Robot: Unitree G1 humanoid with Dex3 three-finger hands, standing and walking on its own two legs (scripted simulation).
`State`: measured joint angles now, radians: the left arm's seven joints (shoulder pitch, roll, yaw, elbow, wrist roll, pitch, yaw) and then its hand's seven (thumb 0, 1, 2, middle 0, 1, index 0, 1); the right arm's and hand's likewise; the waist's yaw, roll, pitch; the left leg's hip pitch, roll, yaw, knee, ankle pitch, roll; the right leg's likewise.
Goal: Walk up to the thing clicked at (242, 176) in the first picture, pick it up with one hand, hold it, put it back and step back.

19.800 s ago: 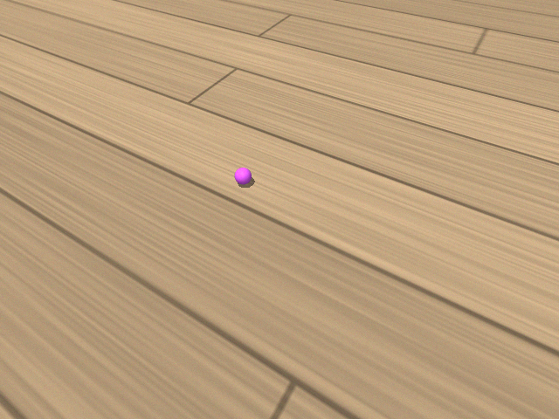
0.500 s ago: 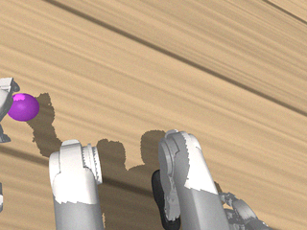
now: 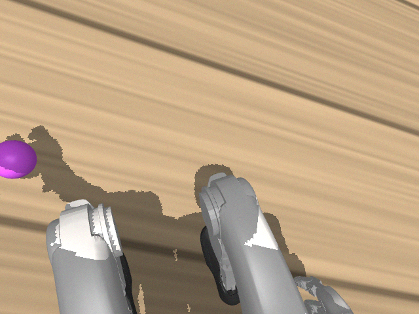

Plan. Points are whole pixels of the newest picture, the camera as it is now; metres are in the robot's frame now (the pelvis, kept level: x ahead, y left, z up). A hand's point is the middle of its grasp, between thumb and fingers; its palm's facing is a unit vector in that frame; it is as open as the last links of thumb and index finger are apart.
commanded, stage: rest palm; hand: left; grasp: from above
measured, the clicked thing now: (13, 159) +0.44 +0.34 -0.30
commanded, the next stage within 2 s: close in 1.62 s
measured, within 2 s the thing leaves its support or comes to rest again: neither
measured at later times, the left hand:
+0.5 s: hand (5, 162) +0.43 +0.33 -0.25, palm faces -0.39 -0.09 -0.92, open 14.0 cm
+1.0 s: hand (11, 167) +0.42 +0.33 -0.27, palm faces -0.46 -0.16 -0.88, open 14.1 cm
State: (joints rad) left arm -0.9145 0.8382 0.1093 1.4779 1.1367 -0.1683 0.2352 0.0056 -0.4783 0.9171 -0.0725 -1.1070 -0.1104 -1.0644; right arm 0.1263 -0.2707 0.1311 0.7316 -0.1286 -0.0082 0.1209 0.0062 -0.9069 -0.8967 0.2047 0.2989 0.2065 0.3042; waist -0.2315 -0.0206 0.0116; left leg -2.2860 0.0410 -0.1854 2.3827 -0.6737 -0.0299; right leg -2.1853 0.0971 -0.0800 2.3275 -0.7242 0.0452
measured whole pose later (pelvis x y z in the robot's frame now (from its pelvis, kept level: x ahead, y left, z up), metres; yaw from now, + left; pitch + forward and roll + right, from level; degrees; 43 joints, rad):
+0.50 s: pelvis +0.00 +0.01 -0.04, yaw -3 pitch +29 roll -11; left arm -0.97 0.87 0.13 1.66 1.36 -0.23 0.64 0.00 -0.47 0.94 -0.08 -1.02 -0.09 -1.00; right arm -0.01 -0.25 0.17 0.75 -0.23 -0.08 0.16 0.00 -0.89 -0.90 0.20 0.30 0.21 0.30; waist -0.27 -0.12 0.02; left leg -2.41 0.02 -0.24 2.53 -0.65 -0.03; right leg -2.26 0.11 -0.11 2.43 -0.71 0.06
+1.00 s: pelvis +0.00 +0.01 -0.04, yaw -5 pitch +28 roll -12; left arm -0.87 0.96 0.20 1.60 1.27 -0.33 0.56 0.00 -0.51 0.96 -0.08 -1.01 -0.09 -1.00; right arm 0.04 -0.31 0.23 0.74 -0.26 -0.11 0.19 0.01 -0.89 -0.90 0.21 0.30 0.21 0.30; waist -0.28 -0.14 0.11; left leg -2.34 0.03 -0.28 2.54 -0.70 -0.05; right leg -2.21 0.12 -0.15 2.42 -0.73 0.06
